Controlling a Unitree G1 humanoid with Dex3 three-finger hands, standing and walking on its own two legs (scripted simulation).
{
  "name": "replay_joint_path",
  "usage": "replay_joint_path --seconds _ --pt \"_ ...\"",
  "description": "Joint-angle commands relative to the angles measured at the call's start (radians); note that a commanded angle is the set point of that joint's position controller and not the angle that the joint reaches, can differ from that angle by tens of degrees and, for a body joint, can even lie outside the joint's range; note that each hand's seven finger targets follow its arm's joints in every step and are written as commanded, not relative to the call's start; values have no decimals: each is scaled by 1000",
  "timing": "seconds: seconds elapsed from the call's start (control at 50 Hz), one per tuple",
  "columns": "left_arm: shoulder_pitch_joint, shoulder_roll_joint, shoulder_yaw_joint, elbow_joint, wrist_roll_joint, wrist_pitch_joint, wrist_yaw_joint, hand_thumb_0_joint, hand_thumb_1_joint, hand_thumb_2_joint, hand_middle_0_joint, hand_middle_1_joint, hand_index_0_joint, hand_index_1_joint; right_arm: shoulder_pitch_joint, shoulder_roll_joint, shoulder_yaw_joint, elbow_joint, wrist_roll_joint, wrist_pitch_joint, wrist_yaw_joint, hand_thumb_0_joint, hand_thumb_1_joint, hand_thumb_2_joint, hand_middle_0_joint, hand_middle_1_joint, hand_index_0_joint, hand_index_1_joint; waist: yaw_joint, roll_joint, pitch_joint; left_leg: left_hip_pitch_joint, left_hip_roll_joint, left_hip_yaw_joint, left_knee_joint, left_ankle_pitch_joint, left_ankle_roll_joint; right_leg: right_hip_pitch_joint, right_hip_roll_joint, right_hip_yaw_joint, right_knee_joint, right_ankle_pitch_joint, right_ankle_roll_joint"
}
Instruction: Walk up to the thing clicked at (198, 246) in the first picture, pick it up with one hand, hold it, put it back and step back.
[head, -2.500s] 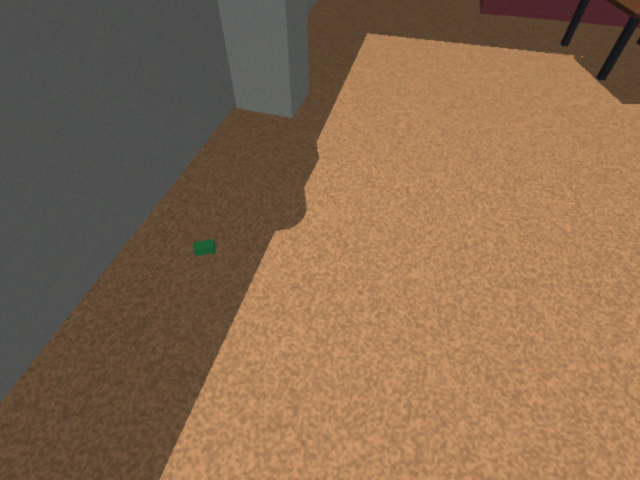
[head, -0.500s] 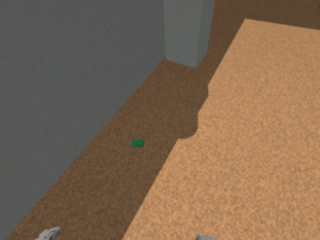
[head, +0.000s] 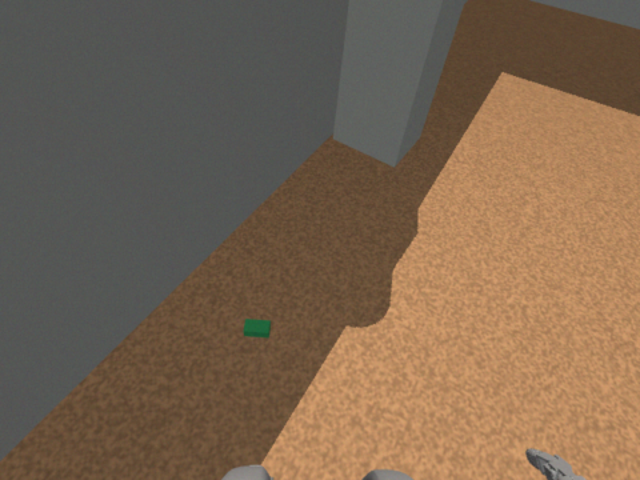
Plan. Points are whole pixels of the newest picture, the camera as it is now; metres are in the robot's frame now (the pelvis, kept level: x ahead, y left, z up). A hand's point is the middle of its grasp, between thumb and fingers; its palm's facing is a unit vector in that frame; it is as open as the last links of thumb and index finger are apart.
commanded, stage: walk up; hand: left
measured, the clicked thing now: (257, 328) +0.64 +0.19 -0.74
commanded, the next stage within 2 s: none
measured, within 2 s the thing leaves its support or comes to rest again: neither
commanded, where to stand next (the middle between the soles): +0.23 -0.04 m, yaw -1 degrees
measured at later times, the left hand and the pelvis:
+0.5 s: hand (174, 437) +0.18 +0.20 -0.11, palm faces -0.02 -0.90 -0.44, open 7.4 cm; pelvis +0.12 -0.07 +0.01, yaw +0 degrees
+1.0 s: hand (180, 432) +0.20 +0.21 -0.15, palm faces +0.02 -0.95 -0.32, open 7.4 cm; pelvis +0.15 -0.05 +0.01, yaw +1 degrees
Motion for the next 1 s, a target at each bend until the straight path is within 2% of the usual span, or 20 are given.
replay_joint_path --seconds 0.0,0.06,0.12,0.18,0.26,0.28,0.3,0.32,0.34,0.36,0.42,0.6,0.66,0.68,0.7,0.72,0.74,0.82,0.9,0.98 --pt "95 195 67 -56 -3 -29 11 0 900 900 -200 -300 -200 -300 98 -270 -84 -50 19 -32 -27 0 -900 -900 200 300 200 300 -18 176 -69 146 245 -250 -294 308 153 -156 -73 67 -22 94 17" --pt "71 176 66 -70 1 -25 -5 0 900 900 -200 -300 -200 -300 94 -276 -86 -72 11 -33 -25 0 -900 -900 200 300 200 300 -23 225 -70 169 222 -185 -307 243 176 -172 -88 16 -150 156 42" --pt "-4 171 70 -85 10 -29 -19 0 900 900 -200 -300 -200 -300 85 -298 -93 -77 5 -30 -18 0 -900 -900 200 300 200 300 -40 243 -19 88 220 -170 -348 35 196 -147 -110 -15 -288 198 56" --pt "-38 174 77 -77 7 -46 -22 0 900 900 -200 -300 -200 -300 64 -308 -95 -86 0 -18 -8 0 -900 -900 200 300 200 300 -42 250 -21 19 200 -165 -333 -102 180 -40 -87 -38 -435 256 52" --pt "65 188 88 -5 15 -66 6 0 900 900 -200 -300 -200 -300 32 -245 -67 -96 6 14 -9 0 -900 -900 200 300 200 300 30 102 -79 -115 157 -114 -78 -70 118 251 -14 -66 -566 317 44" --pt "99 215 97 -5 17 -76 16 0 900 900 -200 -300 -200 -300 74 -195 -49 -89 6 19 -10 0 -900 -900 200 300 200 300 48 -13 -127 -125 100 -57 95 -88 87 329 -42 -21 -655 278 30" --pt "128 294 119 -12 28 -85 29 0 900 900 -200 -300 -200 -300 123 -132 -27 -96 10 20 -11 0 -900 -900 200 300 200 300 51 -243 -156 -226 -4 10 345 -225 34 367 -235 278 -774 183 -28" --pt "77 322 110 -51 21 -88 34 0 900 900 -200 -300 -200 -300 165 -151 -30 -74 5 36 -19 0 -900 -900 200 300 200 300 19 -179 -121 -288 -44 -60 442 -312 -7 298 -401 548 -861 136 -118" --pt "26 352 113 -53 10 -76 35 0 900 900 -200 -300 -200 -300 148 -241 -57 -54 -4 44 -32 0 -900 -900 200 300 200 300 21 -156 -90 -273 6 -95 491 -338 -6 233 -441 605 -848 103 -212" --pt "14 318 108 -60 6 -71 35 0 900 900 -200 -300 -200 -300 116 -267 -66 -38 0 45 -35 0 -900 -900 200 300 200 300 20 -114 -62 -278 28 -129 506 -325 -6 195 -405 538 -842 161 -220" --pt "-43 257 78 -60 2 -70 45 0 900 900 -200 -300 -200 -300 153 -232 -61 16 12 51 -30 0 -900 -900 200 300 200 300 -21 -121 -81 -213 36 -130 447 -205 -13 162 -265 239 -788 343 -134" --pt "-106 241 58 -66 11 -49 54 0 900 900 -200 -300 -200 -300 52 -187 -49 59 0 69 -30 0 -900 -900 200 300 200 300 -9 -113 -131 27 12 -54 101 -93 -33 41 -252 103 -668 546 -135" --pt "-152 212 40 -56 -4 -31 55 0 900 900 -200 -300 -200 -300 67 -197 -54 91 -6 56 -39 0 -900 -900 200 300 200 300 -44 -38 -144 157 -1 -60 -79 51 -6 -38 -225 82 -561 447 -82" --pt "-141 185 28 -53 -8 -26 55 0 900 900 -200 -300 -200 -300 55 -230 -60 89 -14 51 -42 0 -900 -900 200 300 200 300 -41 26 -155 174 67 -159 -146 64 19 -63 -197 74 -517 385 -45" --pt "-129 146 17 -50 -17 -20 53 0 900 900 -200 -300 -200 -300 15 -278 -63 74 -22 45 -45 0 -900 -900 200 300 200 300 -12 161 -154 124 202 -362 -222 74 63 -72 -103 21 -441 232 11" --pt "-98 148 15 -17 -26 -12 57 0 900 900 -200 -300 -200 -300 -85 -302 -56 56 -6 44 -41 0 -900 -900 200 300 200 300 30 215 -119 6 270 -421 -261 -40 133 7 -17 -47 -432 16 27" --pt "-93 184 25 25 -14 -7 61 0 900 900 -200 -300 -200 -300 -125 -300 -55 66 0 50 -36 0 -900 -900 200 300 200 300 22 218 -105 -96 260 -389 -255 -128 156 112 -38 -25 -419 -19 26" --pt "-147 196 26 73 -2 -22 49 0 900 900 -200 -300 -200 -300 -134 -227 -19 102 4 60 -32 0 -900 -900 200 300 200 300 8 210 -94 -73 105 -225 -208 -181 27 128 -77 30 -615 149 13" --pt "-201 180 9 113 -1 -22 45 0 900 900 -200 -300 -200 -300 -157 -224 -12 136 3 64 -28 0 -900 -900 200 300 200 300 -6 197 -80 -36 125 -260 -274 -284 27 98 -71 22 -659 92 17" --pt "-220 179 6 154 0 -32 43 0 900 900 -200 -300 -200 -300 -186 -216 -3 160 9 57 -28 0 -900 -900 200 300 200 300 -5 133 -103 30 113 -230 -245 -118 16 125 -95 37 -716 204 20"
